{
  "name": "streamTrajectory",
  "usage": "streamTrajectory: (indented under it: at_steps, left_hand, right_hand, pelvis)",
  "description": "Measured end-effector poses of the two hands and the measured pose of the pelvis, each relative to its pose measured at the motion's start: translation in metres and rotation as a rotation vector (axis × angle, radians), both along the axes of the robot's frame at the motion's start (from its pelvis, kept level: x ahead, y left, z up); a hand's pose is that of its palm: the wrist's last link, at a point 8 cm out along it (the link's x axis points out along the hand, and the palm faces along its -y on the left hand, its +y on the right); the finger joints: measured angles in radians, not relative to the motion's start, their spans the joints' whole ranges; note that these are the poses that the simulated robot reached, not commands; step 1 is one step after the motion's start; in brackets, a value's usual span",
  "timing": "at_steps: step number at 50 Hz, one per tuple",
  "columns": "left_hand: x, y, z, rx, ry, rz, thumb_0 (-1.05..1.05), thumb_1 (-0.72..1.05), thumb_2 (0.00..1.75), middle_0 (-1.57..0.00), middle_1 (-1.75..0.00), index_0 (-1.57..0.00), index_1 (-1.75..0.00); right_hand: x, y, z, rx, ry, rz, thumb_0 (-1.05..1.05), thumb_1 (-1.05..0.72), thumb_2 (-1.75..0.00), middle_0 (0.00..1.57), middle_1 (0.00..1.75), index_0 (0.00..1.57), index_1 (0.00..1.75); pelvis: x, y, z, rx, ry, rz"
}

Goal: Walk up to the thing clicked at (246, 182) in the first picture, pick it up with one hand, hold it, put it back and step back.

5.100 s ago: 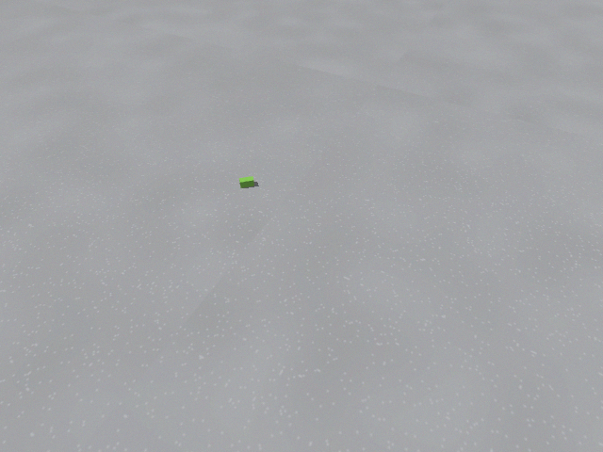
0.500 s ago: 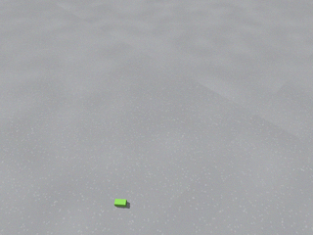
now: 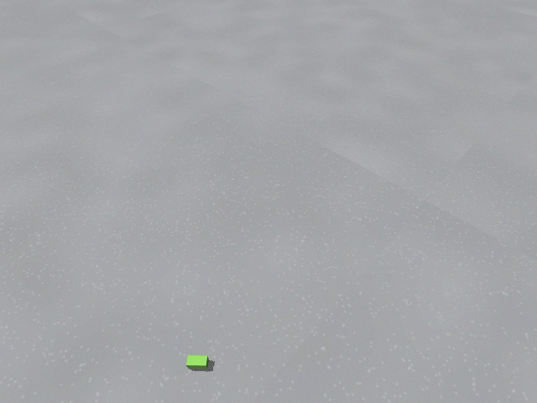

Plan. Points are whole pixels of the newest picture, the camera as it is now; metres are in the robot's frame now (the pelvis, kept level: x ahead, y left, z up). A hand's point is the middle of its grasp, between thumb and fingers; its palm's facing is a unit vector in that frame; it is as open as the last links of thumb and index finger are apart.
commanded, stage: walk up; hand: left
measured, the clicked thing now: (197, 362) +0.42 +0.26 -0.76
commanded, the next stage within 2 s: stand in 0.76 s
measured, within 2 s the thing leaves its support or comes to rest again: neither
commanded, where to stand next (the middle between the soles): +0.06 +0.01 m, yaw +0 degrees
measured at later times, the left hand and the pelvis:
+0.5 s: hand out of the picture +0.09 +0.26 -0.15, palm faces -0.05 -0.93 -0.36, open 7.4 cm; pelvis +0.01 +0.00 +0.00, yaw -1 degrees
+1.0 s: hand out of the picture +0.10 +0.25 -0.15, palm faces -0.05 -0.94 -0.34, open 7.4 cm; pelvis +0.00 +0.00 +0.01, yaw -1 degrees
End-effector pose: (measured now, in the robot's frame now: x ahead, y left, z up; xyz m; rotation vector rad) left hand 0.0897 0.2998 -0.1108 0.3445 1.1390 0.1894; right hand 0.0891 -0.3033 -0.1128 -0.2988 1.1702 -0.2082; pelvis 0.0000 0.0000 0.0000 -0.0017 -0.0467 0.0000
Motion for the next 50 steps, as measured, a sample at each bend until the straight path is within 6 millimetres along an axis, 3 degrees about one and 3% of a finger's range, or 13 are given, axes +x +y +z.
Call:
streamTrajectory:
  at_steps: [21,40,50]
  left_hand:
    - [-0.002,0.004,-0.001,0.009,0.071,0.004,0.01,0.9,0.9,-0.2,-0.3,-0.21,-0.3]
    - [0.01,0.005,-0.003,-0.003,0.057,0.001,0.01,0.9,0.9,-0.2,-0.3,-0.21,-0.3]
    - [0.003,-0.004,-0.003,-0.023,0.06,0.001,0.01,0.9,0.9,-0.2,-0.3,-0.21,-0.3]
  right_hand:
    - [-0.022,0.005,-0.008,0.017,0.085,-0.043,0.01,-0.9,-0.89,0.2,0.3,0.21,0.3]
    - [-0.005,0.01,-0.002,0.006,0.041,-0.039,0.01,-0.9,-0.89,0.2,0.3,0.21,0.3]
    - [-0.001,0.011,0.002,0.008,0.023,-0.019,0.01,-0.9,-0.89,0.2,0.3,0.21,0.3]
  pelvis:
    - [0.008,0.002,0.003,0.001,0.004,-0.015]
    - [0.013,0.007,0.003,0.004,0.004,-0.022]
    - [0.005,0.003,0.006,-0.001,0.004,-0.014]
